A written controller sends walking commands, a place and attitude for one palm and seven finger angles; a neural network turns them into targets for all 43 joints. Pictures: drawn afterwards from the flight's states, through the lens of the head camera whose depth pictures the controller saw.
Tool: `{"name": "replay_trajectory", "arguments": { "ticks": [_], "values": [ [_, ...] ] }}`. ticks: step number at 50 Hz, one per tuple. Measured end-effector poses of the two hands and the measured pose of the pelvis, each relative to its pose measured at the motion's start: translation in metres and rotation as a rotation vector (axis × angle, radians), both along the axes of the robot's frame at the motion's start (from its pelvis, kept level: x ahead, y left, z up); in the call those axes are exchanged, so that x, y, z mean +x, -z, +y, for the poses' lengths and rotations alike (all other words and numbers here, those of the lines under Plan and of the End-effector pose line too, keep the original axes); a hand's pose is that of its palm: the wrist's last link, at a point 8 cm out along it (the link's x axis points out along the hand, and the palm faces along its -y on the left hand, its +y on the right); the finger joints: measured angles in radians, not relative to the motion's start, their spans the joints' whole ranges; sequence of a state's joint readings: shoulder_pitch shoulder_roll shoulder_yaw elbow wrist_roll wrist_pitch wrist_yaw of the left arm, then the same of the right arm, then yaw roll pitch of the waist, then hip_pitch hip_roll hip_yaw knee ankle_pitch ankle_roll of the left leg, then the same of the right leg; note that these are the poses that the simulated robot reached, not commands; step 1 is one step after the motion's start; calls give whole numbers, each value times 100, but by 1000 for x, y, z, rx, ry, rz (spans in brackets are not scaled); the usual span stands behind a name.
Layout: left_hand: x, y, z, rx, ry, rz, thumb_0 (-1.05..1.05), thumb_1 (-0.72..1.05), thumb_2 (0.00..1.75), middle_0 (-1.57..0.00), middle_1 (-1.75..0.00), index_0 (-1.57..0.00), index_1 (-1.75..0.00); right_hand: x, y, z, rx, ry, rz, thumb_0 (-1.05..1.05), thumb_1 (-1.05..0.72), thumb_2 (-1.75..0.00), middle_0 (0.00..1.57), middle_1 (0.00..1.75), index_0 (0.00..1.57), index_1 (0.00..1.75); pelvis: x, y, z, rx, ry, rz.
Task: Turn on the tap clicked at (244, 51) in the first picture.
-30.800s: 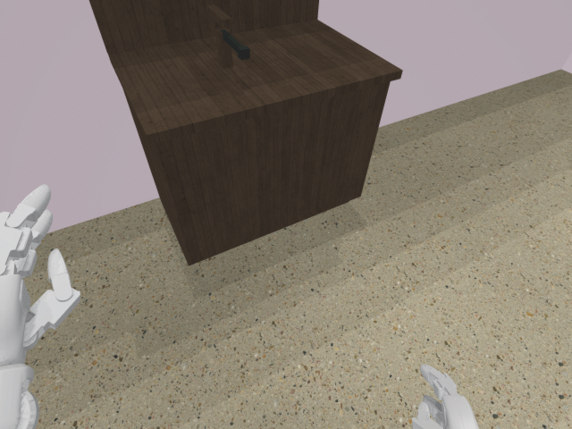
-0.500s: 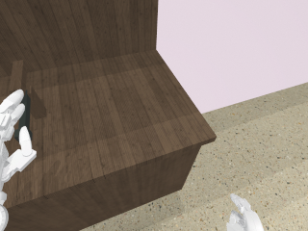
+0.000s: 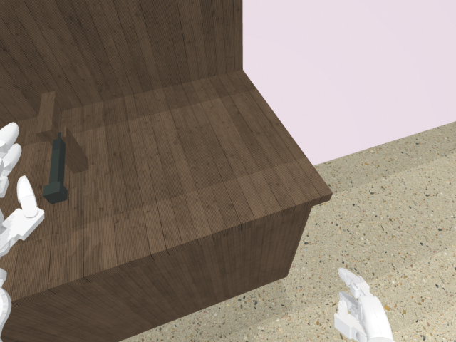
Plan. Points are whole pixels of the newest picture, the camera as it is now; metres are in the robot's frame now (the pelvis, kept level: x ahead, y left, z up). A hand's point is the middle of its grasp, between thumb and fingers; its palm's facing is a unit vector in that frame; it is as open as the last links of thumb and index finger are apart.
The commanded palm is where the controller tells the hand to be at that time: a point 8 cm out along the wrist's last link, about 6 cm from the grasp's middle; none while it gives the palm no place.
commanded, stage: come to a stop and stand still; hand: left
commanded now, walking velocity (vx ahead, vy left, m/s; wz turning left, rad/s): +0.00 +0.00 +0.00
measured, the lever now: (55, 192) +0.34 +0.35 +0.07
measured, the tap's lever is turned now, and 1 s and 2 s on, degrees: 0 0 0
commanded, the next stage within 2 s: look again from close up in 1.60 s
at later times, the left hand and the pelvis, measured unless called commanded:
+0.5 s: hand out of the picture +0.21 +0.31 +0.17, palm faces +0.38 -0.85 -0.37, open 7.4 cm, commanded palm +0.16 +0.34 +0.18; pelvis +0.00 +0.06 +0.01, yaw +1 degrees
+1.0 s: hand out of the picture +0.25 +0.34 +0.17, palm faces +0.35 -0.84 -0.41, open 7.4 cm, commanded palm +0.19 +0.38 +0.18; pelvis +0.04 +0.09 +0.01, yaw +2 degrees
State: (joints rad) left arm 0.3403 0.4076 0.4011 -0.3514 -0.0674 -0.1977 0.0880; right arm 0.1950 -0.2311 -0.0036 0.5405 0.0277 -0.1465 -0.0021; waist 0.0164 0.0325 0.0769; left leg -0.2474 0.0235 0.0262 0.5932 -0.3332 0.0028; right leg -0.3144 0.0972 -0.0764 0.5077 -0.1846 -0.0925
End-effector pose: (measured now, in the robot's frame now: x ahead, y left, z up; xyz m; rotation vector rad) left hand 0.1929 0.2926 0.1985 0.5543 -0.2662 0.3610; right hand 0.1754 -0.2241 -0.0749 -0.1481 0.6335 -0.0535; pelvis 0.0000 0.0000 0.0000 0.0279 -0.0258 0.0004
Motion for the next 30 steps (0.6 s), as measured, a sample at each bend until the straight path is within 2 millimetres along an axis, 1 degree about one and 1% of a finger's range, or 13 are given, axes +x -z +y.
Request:
{"name": "replay_trajectory", "arguments": {
  "ticks": [3, 5, 8, 12, 14, 17, 21, 25, 30],
  "values": [
    [-16, 17, -15, -60, 62, 53, 1, 89, 90, -21, -30, -21, -30, -12, 0, 6, -9, 9, 43, 1, -90, -90, 20, 30, 20, 30, -1, -5, 4, 1, -1, 6],
    [-24, 24, -14, -91, 65, 67, 1, 89, 90, -21, -30, -21, -30, -21, -2, 11, -33, 1, 74, 1, -90, -90, 20, 30, 20, 30, -2, -8, 6, 5, -5, 11],
    [-31, 27, 1, -111, 23, 44, 1, 89, 90, -22, -30, -22, -31, -30, -4, 17, -72, -22, 102, 1, -90, -90, 20, 30, 20, 30, -4, -10, 11, -4, -11, 12],
    [-33, 21, 24, -125, -20, -39, 1, 89, 90, -22, -30, -22, -31, -34, -6, 26, -102, -39, 110, 1, -90, -90, 20, 30, 20, 30, -9, -8, 21, -29, -17, -9],
    [-32, 17, 31, -133, -20, -69, 1, 89, 90, -21, -30, -22, -30, -33, -12, 31, -107, -40, 97, 1, -90, -90, 20, 30, 20, 30, -10, -10, 27, -31, -13, -15],
    [-29, 12, 36, -124, 9, -90, 1, 89, 90, -21, -30, -21, -30, -27, -20, 41, -104, -38, 56, 1, -90, -90, 20, 30, 20, 30, -10, -10, 37, -33, -11, -17],
    [-25, 12, 43, -98, 51, -80, 1, 89, 90, -21, -30, -21, -30, -18, -27, 55, -96, -36, 7, 1, -90, -90, 20, 30, 20, 30, -8, -9, 49, -31, -10, -19],
    [-22, 16, 56, -88, 52, -55, 1, 89, 90, -21, -30, -21, -30, -10, -30, 69, -89, -42, -11, 1, -90, -90, 20, 30, 20, 30, -1, -9, 60, -35, -11, -14],
    [-15, 18, 72, -102, 29, -55, 1, 89, 90, -21, -30, -21, -30, -2, -27, 85, -91, -65, 8, 1, -90, -90, 20, 30, 20, 30, 8, -10, 72, -41, -15, -9]
  ]
}}
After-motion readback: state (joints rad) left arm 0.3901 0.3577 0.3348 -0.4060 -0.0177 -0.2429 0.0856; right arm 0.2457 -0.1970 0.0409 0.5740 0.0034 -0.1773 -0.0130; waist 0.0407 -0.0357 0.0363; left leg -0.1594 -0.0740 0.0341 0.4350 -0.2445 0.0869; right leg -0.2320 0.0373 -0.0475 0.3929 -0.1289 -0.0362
